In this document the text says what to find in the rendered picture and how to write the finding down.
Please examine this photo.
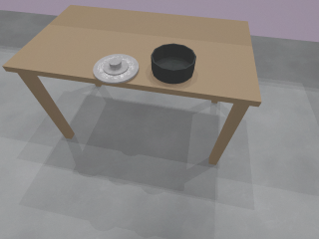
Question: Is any pot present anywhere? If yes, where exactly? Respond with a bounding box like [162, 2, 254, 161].
[151, 43, 196, 85]

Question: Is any table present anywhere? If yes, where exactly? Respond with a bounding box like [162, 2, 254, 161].
[2, 5, 262, 165]

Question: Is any knob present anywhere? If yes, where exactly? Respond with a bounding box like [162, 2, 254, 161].
[109, 58, 122, 68]

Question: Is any lid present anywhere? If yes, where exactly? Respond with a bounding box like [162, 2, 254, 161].
[93, 54, 139, 85]

